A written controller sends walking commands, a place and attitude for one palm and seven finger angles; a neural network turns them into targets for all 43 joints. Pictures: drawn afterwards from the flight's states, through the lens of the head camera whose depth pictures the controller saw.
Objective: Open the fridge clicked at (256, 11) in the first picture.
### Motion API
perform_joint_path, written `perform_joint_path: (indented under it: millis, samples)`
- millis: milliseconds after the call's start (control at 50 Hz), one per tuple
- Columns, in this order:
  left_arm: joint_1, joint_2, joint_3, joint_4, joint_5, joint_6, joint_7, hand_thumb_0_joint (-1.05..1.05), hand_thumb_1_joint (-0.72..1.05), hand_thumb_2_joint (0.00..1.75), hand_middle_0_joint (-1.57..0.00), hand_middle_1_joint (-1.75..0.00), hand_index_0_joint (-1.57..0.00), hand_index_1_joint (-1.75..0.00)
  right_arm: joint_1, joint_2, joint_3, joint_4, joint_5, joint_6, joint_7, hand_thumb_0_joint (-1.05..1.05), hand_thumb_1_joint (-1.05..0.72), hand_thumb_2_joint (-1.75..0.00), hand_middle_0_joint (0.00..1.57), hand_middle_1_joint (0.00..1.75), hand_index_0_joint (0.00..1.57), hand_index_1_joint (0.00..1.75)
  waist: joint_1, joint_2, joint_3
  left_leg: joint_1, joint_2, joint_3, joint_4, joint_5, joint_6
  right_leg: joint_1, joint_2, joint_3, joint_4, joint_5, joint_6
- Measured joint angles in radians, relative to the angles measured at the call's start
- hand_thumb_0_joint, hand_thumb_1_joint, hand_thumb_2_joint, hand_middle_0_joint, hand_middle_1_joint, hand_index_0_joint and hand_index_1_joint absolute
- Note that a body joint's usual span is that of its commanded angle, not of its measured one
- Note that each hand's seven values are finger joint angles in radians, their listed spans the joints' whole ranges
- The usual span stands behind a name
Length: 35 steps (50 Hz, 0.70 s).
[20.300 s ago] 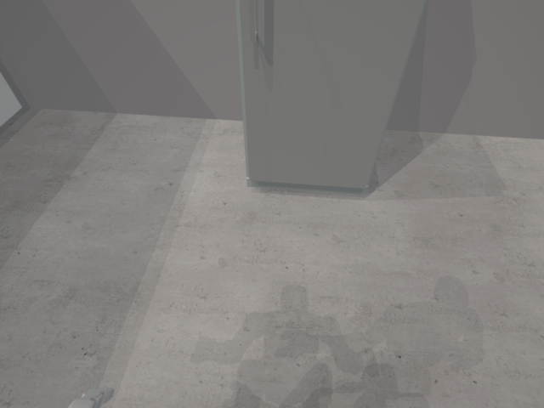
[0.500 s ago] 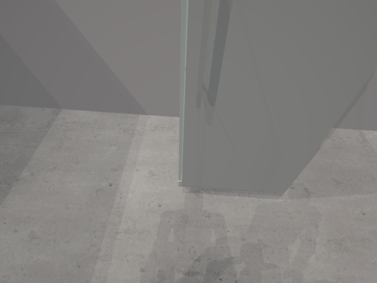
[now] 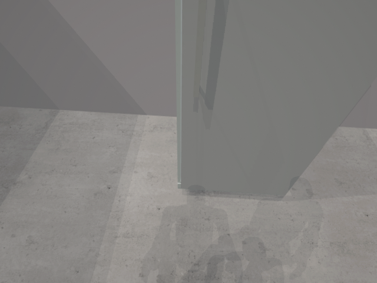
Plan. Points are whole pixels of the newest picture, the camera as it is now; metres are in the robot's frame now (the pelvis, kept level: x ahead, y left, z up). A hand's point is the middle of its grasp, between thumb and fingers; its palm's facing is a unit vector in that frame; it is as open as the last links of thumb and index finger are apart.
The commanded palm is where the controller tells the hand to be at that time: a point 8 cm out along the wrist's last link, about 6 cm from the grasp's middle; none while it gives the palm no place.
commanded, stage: look again from close up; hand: left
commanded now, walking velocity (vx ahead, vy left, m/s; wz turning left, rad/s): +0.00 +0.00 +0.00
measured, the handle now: (200, 24) +0.65 +0.02 +0.23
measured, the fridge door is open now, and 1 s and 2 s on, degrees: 0 0 0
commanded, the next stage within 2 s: raise the hand to about handle height in 0.50 s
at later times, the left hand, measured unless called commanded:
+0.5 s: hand out of the picture +0.02 +0.17 -0.17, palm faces +0.03 -0.98 -0.20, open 7.4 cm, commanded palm none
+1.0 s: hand (110, 255) +0.18 +0.17 -0.02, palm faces -0.02 -1.00 -0.05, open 8.5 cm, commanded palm +0.15 +0.24 +0.00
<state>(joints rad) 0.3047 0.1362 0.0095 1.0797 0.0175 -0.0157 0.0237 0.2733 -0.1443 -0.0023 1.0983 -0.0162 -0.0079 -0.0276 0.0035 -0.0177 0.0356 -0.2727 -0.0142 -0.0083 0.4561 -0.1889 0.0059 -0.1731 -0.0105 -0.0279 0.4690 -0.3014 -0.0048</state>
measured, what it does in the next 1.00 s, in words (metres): lowers itself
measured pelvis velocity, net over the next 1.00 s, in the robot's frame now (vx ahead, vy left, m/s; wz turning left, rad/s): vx -0.01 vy -0.03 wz -0.01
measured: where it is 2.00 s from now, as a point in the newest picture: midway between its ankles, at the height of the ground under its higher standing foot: outside the picture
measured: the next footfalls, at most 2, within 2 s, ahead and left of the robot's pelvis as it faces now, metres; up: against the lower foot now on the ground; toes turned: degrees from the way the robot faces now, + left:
none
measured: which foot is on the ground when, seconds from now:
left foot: down 0.00-1.00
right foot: down 0.00-1.00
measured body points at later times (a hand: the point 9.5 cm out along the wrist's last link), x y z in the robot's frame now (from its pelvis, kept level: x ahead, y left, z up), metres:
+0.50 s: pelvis +0.02 -0.01 +0.00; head +0.04 -0.01 +0.45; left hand +0.02 +0.22 -0.15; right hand +0.06 -0.24 -0.16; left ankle +0.03 +0.12 -0.74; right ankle -0.03 -0.11 -0.74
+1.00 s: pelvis -0.01 -0.03 -0.06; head +0.02 -0.03 +0.39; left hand +0.17 +0.22 -0.01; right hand +0.20 -0.29 -0.11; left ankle +0.03 +0.11 -0.74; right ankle -0.03 -0.12 -0.74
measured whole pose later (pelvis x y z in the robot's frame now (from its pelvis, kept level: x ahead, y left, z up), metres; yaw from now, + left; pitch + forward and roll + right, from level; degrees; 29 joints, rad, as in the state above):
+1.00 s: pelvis -0.01 -0.03 -0.06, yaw -1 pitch +9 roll +2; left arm 0.47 0.23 0.23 0.04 -0.29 -0.36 -0.37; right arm 0.16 -0.25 -0.07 0.58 0.01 -0.30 -0.03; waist 0.01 -0.02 -0.12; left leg -0.72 0.02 -0.01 0.97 -0.41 -0.04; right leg -0.64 0.01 -0.03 1.03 -0.55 -0.05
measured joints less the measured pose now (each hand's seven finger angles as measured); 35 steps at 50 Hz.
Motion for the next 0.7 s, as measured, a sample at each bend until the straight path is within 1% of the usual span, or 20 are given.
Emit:
perform_joint_path:
  millis: [380,600,620,640,660,680,700]
  samples:
    - [-0.029,0.039,0.000,0.006,0.000,0.000,-0.005,0.00,0.90,0.90,-0.20,-0.30,-0.20,-0.30,-0.064,-0.028,0.008,-0.002,0.001,-0.001,0.004,0.01,-0.91,-0.90,0.20,0.30,0.20,0.30,0.008,0.007,0.003,0.047,0.007,-0.004,-0.025,-0.011,-0.011,0.051,0.008,-0.003,-0.034,-0.007,-0.010]
    - [-0.030,0.045,0.001,0.012,-0.001,0.002,-0.007,0.00,0.90,0.90,-0.20,-0.30,-0.20,-0.30,-0.068,-0.034,0.012,0.008,0.001,-0.001,0.005,0.00,-0.91,-0.90,0.20,0.30,0.20,0.30,0.011,0.009,0.005,0.060,0.009,-0.008,-0.036,-0.012,-0.017,0.065,0.010,-0.007,-0.045,-0.009,-0.015]
    - [-0.027,0.048,-0.008,0.003,0.002,0.003,-0.008,0.00,0.90,0.90,-0.20,-0.30,-0.20,-0.30,-0.065,-0.037,0.011,-0.007,0.000,0.006,0.009,0.01,-0.91,-0.90,0.20,0.30,0.20,0.30,0.007,0.012,0.009,0.057,0.010,-0.010,-0.030,-0.014,-0.017,0.065,0.012,-0.010,-0.044,-0.009,-0.015]
    - [0.021,0.048,0.011,-0.153,-0.039,0.067,-0.012,0.01,0.90,0.90,-0.20,-0.30,-0.20,-0.30,-0.045,-0.042,0.016,-0.053,0.011,-0.009,0.007,0.01,-0.91,-0.90,0.20,0.30,0.20,0.30,0.007,0.013,0.004,0.043,0.012,-0.010,-0.020,-0.018,-0.017,0.050,0.013,-0.009,-0.033,-0.013,-0.016]
    - [0.082,0.050,0.025,-0.347,-0.079,0.087,-0.002,0.01,0.90,0.90,-0.20,-0.30,-0.20,-0.30,-0.019,-0.047,0.025,-0.103,0.024,-0.055,-0.008,0.01,-0.91,-0.90,0.20,0.30,0.20,0.30,0.015,0.008,-0.001,0.033,0.011,0.000,-0.013,-0.022,-0.016,0.028,0.010,0.000,-0.008,-0.021,-0.017]
    - [0.121,0.050,0.034,-0.498,-0.109,0.062,0.017,0.01,0.90,0.89,-0.20,-0.30,-0.20,-0.30,-0.005,-0.052,0.029,-0.134,0.030,-0.110,-0.024,0.01,-0.91,-0.90,0.20,0.30,0.20,0.30,0.019,0.007,-0.007,0.026,0.009,0.008,-0.004,-0.026,-0.017,0.010,0.008,0.008,0.019,-0.032,-0.018]
    - [0.141,0.050,0.038,-0.627,-0.135,0.046,0.036,0.02,0.89,0.89,-0.20,-0.30,-0.20,-0.30,0.001,-0.057,0.025,-0.160,0.039,-0.153,-0.033,0.01,-0.91,-0.90,0.20,0.30,0.20,0.30,0.014,0.011,-0.015,0.014,0.007,0.009,0.009,-0.031,-0.017,-0.004,0.005,0.008,0.040,-0.043,-0.018]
